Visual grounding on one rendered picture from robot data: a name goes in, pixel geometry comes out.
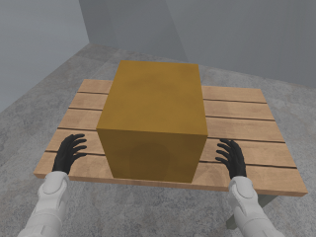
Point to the robot right forearm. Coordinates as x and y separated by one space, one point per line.
249 216

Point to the carton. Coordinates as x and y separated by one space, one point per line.
153 125

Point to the left robot hand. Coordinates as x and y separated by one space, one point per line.
65 155

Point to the robot left forearm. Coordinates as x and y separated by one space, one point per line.
47 217

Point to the table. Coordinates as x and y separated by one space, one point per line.
232 113

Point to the right robot hand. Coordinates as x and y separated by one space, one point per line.
235 160

